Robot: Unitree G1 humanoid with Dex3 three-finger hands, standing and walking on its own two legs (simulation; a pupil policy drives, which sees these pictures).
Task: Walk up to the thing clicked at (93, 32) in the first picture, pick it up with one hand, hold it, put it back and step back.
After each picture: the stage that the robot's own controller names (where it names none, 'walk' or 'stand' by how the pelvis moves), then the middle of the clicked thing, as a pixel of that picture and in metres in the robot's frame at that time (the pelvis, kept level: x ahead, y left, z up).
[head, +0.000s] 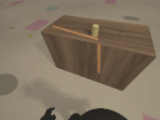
stand; (95, 30) +0.87 +0.00 +0.06
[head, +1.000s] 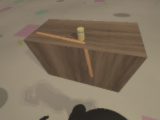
walk; (80, 34) +0.75 +0.17 +0.07
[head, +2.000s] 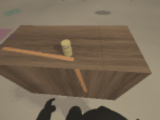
stand; (67, 48) +0.49 +0.21 +0.09
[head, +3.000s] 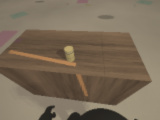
stand; (69, 54) +0.48 +0.20 +0.06
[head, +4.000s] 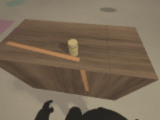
stand; (73, 48) +0.49 +0.17 +0.07
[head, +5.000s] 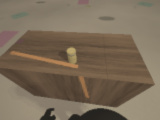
stand; (72, 56) +0.47 +0.18 +0.05
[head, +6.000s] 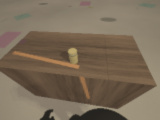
stand; (73, 56) +0.47 +0.17 +0.05
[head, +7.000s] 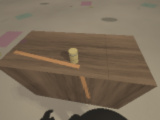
stand; (73, 56) +0.47 +0.17 +0.05
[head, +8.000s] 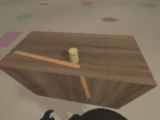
rise first; (73, 56) +0.48 +0.17 +0.05
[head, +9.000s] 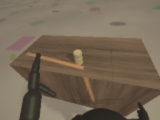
rise first; (78, 57) +0.48 +0.17 +0.06
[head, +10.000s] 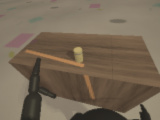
go down; (78, 55) +0.49 +0.17 +0.06
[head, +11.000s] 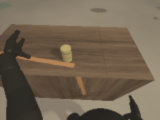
go down; (66, 54) +0.46 +0.16 +0.08
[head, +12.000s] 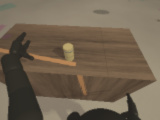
close in; (68, 52) +0.47 +0.16 +0.08
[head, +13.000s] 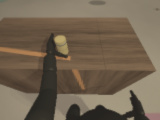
close in; (62, 45) +0.48 +0.18 +0.12
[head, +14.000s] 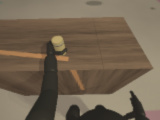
lift; (59, 46) +0.48 +0.19 +0.12
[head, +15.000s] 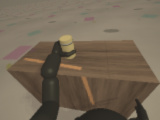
lift; (68, 47) +0.34 +0.15 +0.29
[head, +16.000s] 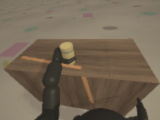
hold; (68, 54) +0.33 +0.16 +0.24
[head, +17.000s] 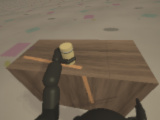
hold; (67, 54) +0.33 +0.16 +0.24
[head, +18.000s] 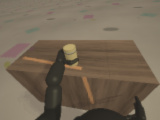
crouch; (71, 55) +0.34 +0.14 +0.23
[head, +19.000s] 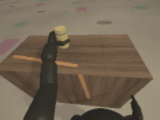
crouch; (62, 37) +0.45 +0.19 +0.27
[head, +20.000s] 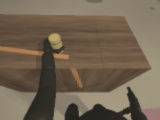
lower; (56, 44) +0.49 +0.20 +0.11
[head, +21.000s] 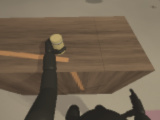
lower; (58, 44) +0.49 +0.19 +0.12
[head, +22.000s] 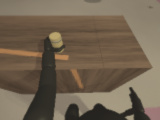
lower; (57, 43) +0.50 +0.19 +0.12
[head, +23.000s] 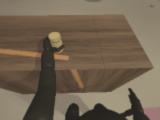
lower; (56, 42) +0.50 +0.20 +0.12
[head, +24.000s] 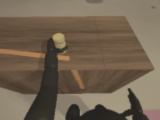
loosen; (60, 44) +0.50 +0.18 +0.11
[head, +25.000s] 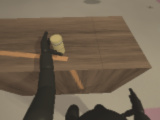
withdraw; (58, 45) +0.49 +0.19 +0.11
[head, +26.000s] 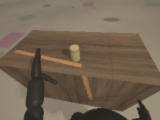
sink last; (75, 53) +0.48 +0.17 +0.09
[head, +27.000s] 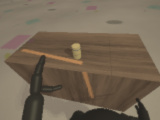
stand; (76, 51) +0.51 +0.18 +0.09
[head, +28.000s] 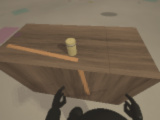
stand; (71, 47) +0.50 +0.18 +0.11
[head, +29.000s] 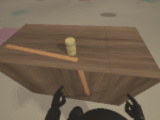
stand; (71, 46) +0.49 +0.18 +0.13
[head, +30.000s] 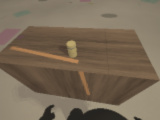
stand; (72, 49) +0.50 +0.19 +0.09
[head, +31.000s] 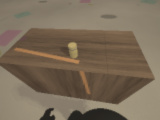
walk; (73, 50) +0.52 +0.18 +0.06
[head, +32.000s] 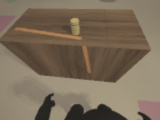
walk; (75, 27) +0.69 +0.18 +0.09
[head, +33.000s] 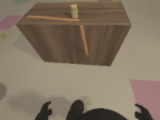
walk; (74, 11) +1.00 +0.27 +0.09
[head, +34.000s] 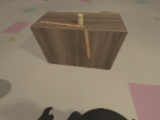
stand; (80, 19) +1.12 +0.21 +0.06
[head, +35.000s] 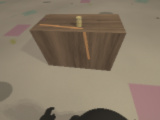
stand; (78, 21) +1.11 +0.21 +0.05
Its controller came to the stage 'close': yes
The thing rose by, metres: 0.21
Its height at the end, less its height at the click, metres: +0.00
